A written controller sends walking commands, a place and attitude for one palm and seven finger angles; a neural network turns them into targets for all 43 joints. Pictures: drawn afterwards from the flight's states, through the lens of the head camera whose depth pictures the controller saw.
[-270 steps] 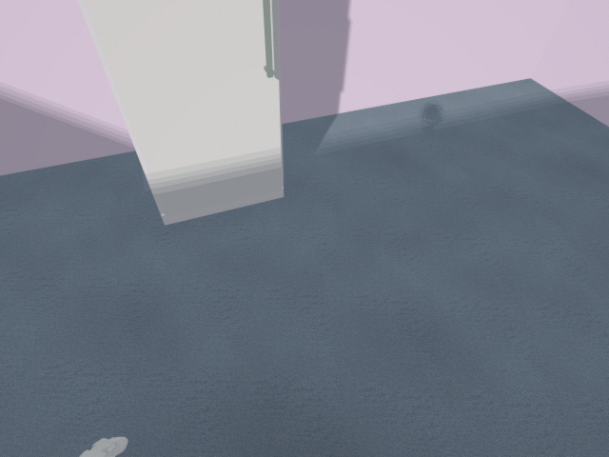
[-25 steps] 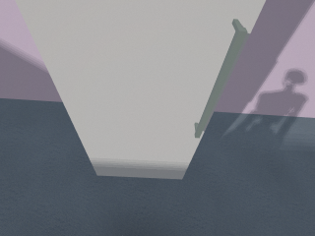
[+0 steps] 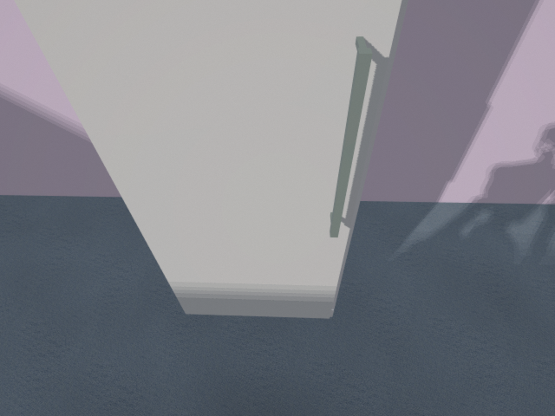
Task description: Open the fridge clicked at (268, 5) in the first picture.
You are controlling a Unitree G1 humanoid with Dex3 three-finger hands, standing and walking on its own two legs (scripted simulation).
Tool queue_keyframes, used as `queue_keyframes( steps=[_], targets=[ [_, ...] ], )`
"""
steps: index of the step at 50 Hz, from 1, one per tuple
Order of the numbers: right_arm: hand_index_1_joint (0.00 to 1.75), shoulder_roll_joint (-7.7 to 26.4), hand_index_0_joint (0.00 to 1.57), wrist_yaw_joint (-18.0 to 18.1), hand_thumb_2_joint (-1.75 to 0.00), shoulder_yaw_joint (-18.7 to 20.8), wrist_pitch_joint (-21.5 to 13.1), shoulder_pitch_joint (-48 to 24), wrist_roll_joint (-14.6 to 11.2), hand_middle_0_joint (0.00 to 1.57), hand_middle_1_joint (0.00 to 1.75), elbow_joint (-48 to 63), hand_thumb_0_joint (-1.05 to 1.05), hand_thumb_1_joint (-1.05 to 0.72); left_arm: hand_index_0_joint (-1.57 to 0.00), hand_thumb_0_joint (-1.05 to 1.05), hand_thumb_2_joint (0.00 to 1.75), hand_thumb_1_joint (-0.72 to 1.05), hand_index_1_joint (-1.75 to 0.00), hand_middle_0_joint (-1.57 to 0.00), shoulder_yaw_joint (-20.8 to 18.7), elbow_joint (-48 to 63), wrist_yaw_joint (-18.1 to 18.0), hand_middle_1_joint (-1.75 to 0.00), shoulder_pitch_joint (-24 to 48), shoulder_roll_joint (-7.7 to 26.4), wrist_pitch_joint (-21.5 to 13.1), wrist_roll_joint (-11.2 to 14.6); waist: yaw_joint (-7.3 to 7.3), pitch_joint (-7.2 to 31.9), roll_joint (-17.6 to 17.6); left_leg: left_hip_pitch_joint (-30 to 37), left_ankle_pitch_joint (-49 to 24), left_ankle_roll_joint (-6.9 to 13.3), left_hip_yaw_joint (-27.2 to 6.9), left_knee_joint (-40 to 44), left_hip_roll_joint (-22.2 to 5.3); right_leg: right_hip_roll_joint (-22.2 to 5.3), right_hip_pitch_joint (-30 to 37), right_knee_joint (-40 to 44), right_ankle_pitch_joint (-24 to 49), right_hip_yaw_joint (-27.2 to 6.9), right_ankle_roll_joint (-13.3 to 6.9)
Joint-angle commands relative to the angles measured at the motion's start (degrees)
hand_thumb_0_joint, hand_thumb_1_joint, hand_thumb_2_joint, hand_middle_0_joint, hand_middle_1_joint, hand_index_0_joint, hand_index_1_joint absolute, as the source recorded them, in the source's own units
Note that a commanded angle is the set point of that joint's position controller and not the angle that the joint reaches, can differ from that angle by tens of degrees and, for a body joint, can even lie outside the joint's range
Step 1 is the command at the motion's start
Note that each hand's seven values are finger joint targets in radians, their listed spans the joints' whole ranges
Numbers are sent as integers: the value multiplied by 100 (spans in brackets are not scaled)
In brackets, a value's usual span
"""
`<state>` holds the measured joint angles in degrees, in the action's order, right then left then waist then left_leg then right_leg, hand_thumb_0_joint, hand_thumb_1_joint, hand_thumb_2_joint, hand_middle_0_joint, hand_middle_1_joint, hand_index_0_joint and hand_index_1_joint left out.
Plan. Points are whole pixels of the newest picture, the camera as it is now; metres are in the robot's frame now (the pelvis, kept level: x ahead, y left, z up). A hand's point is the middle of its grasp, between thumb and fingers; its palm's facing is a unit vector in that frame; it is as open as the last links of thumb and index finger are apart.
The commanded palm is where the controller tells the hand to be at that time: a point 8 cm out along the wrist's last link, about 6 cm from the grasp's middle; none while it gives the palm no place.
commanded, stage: come to a stop and stand still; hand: right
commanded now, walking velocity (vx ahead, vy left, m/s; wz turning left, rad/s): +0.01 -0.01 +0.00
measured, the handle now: (344, 158) +0.53 -0.08 +0.08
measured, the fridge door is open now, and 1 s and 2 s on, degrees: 0 0 0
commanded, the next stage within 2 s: look again from close up in 1.30 s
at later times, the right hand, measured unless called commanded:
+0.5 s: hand out of the picture -0.01 -0.10 -0.18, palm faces +0.04 +0.98 -0.19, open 7.3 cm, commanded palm none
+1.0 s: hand out of the picture +0.01 -0.15 -0.19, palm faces +0.03 +0.98 -0.20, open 7.3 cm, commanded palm none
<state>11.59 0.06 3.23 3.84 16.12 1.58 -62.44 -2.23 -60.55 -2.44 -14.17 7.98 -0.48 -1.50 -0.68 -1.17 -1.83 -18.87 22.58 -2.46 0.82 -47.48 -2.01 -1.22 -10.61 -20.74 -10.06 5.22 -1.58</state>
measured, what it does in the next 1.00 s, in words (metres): steps on the spot: left foot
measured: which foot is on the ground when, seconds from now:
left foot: up 0.00-0.12, down 0.14-1.00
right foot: down 0.00-1.00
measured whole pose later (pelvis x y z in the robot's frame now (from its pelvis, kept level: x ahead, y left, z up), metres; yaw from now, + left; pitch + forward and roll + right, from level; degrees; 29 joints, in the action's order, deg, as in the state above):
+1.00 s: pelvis +0.00 +0.02 -0.01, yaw +0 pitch -2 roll +1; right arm 8.2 2.5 -0.2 -0.4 17.2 1.2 -61.3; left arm -0.8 -59.6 -1.9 -15.5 10.0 -1.0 -0.8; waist -0.1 -1.0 1.3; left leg -10.1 18.9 -0.7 2.9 -30.6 -1.6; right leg -1.6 -14.1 -32.7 -17.1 2.8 -0.5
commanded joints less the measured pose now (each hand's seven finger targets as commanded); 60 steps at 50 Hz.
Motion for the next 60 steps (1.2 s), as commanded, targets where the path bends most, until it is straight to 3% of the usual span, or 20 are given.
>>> queue_keyframes(
  steps=[1, 4, 5, 7, 9, 11, 14, 31, 36, 37, 38, 39, 40, 41, 43, 45, 46, 49, 53, 60],
  targets=[
    [30, 28, 20, 24, -90, -41, -207, -197, -60, 20, 30, 349, 0, -90, -20, 0, 90, 90, -30, -20, -206, 16, -41, -30, -409, 1087, -6, -18, -174, 75, 1098, -154, 284, 46, 70, 960, -52, -1564, 574, 572, 1022, -1341, -682],
    [30, 3, 20, 71, -90, -66, -292, 277, -77, 20, 30, 89, 0, -90, -20, 0, 90, 90, -30, -20, -195, -90, -6, -30, -360, 1024, 4, 38, 36, 300, 990, 782, -849, 89, 289, 2323, 29, -1235, 240, 167, 931, -1086, -406],
    [30, 136, 20, 108, -90, -69, -352, 427, -70, 20, 30, 13, 0, -90, -20, 0, 90, 90, -30, -20, -173, -138, 20, -30, -385, 872, -13, 82, 103, 312, 634, 1234, -1383, 114, 105, 2935, -107, -1018, -17, -137, 849, -891, -201],
    [30, 512, 20, 170, -90, -77, -443, 296, -83, 20, 30, -58, 0, -90, -20, 0, 90, 90, -30, -20, -16, -132, 79, -30, -410, 377, -27, 133, -19, 166, -306, 1378, -1784, 496, -721, 3113, -1083, -428, -601, -409, -291, -268, 231],
    [30, 493, 20, 172, -90, -81, -499, 105, -95, 20, 30, -68, 0, -90, -20, 0, 90, 90, -30, -20, 45, -188, 80, -30, -303, 315, 55, 50, -9, -139, -988, 560, -1355, 674, -826, 3326, -1024, -334, -221, -440, -497, -208, 298],
    [30, 296, 20, 185, -90, -153, -477, -32, -102, 20, 30, -78, 0, -90, -20, 0, 90, 90, -30, -20, 64, -374, 83, -30, -536, 315, 59, 48, -106, -420, -622, 288, -1162, 583, -554, 3237, -744, -406, 32, -294, 0, -252, 287],
    [30, 234, 20, 189, -90, -167, -454, 97, -139, 20, 30, -128, 0, -90, -20, 0, 90, 90, -30, -20, 85, -511, 71, -30, -621, 355, 52, 56, -37, -486, -92, 326, -774, 463, -428, 3217, -522, -500, 86, -149, 224, -315, 277],
    [30, 136, 20, 233, -90, -151, -503, 438, -115, 20, 30, -162, 0, -90, -20, 0, 90, 90, -30, -20, 81, -517, 11, -30, -599, 349, 24, 85, 18, -208, 64, 798, -2163, 417, -280, 2986, -463, -575, 258, -218, 673, -276, 299],
    [30, 106, 20, 236, -90, -160, -493, 460, -109, 20, 30, -171, 0, -90, -20, 0, 90, 90, -30, -20, 84, -493, 2, -30, -525, 361, 16, 89, 17, -279, 171, 752, -2037, 409, -261, 2976, -436, -593, 279, -166, 673, -308, 277],
    [30, 287, 20, 467, -90, -147, -674, 1063, -21, 20, 30, -341, 0, -90, -20, 0, 90, 90, -30, -20, 77, -1, 60, -30, 257, 530, -95, 127, 359, -469, -303, 792, -5383, -36, -949, 2907, -929, -465, -587, -1739, 46, -72, 370],
    [30, 498, 20, 429, -90, -130, -753, 839, 0, 20, 30, -46, 0, -90, -20, 0, 90, 90, -30, -20, 95, 236, 100, -30, -118, 216, -27, 109, -11, -62, -242, 1227, -5506, 257, -910, 2640, -1185, -265, -875, -1910, -1128, -433, 182],
    [30, 419, 20, 391, -90, -162, -742, 614, 14, 20, 30, 63, 0, -90, -20, 0, 90, 90, -30, -20, 85, 229, 116, -30, -272, 225, -27, 122, -70, 120, -198, 1076, -4334, 676, -657, 2615, -1061, -323, -768, -1843, -1193, -353, 157],
    [30, 372, 20, 369, -90, -139, -765, 371, 2, 20, 30, 189, 0, -90, -20, 0, 90, 90, -30, -20, 102, 234, 139, -30, -432, 145, -61, 102, -129, 359, 76, 1188, -4277, 809, -474, 2410, -940, -220, -491, -1420, -815, -275, 179],
    [30, 385, 20, 353, -90, -158, -760, 354, -28, 20, 30, 255, 0, -90, -20, 0, 90, 90, -30, -20, 112, 222, 144, -30, -585, 187, -88, 94, -159, 437, -90, 1103, -3655, 763, -378, 2233, -774, -208, -216, -981, -317, -304, 168],
    [30, 161, 20, 336, -90, -198, -672, 408, -69, 20, 30, 300, 0, -90, -20, 0, 90, 90, -30, -20, 98, 243, 107, -30, -658, 533, -151, 69, -67, 252, 216, 702, -2278, 556, -229, 2077, -381, -559, -53, -698, 785, -613, 18],
    [30, 136, 20, 315, -90, -214, -567, 437, -48, 20, 30, 295, 0, -90, -20, 0, 90, 90, -30, -20, 114, 253, 80, -30, -539, 611, -159, 52, 39, -121, 941, 661, -1266, 488, -115, 2057, -203, -643, -374, -553, 986, -788, -88],
    [30, 189, 20, 295, -90, -222, -526, 459, -49, 20, 30, 308, 0, -90, -20, 0, 90, 90, -30, -20, 131, 307, 79, -30, -473, 640, -141, 56, 74, -252, 843, 648, -924, 470, -88, 2075, -145, -637, -506, -436, 737, -869, -119],
    [30, 213, 20, 247, -90, -256, -480, 395, -48, 20, 30, 321, 0, -90, -20, 0, 90, 90, -30, -20, 129, 403, 83, -30, -355, 731, -120, 63, 85, -499, 192, 483, -627, 428, -151, 2235, -176, -548, -637, -201, -78, -914, -128],
    [30, 361, 20, 220, -90, -252, -454, 330, -52, 20, 30, 391, 0, -90, -20, 0, 90, 90, -30, -20, 129, 374, 97, -30, -335, 859, -141, 51, 108, -352, 376, 571, -627, 383, -92, 2201, -211, -566, -537, 13, -232, -952, -146],
    [30, 541, 20, 194, -90, -254, -455, 226, -42, 20, 30, 419, 0, -90, -20, 0, 90, 90, -30, -20, 126, 310, 111, -30, -298, 960, -158, 56, 123, -243, 265, 689, -801, 370, -114, 2265, -275, -547, -471, 114, -178, -940, -158]
  ],
)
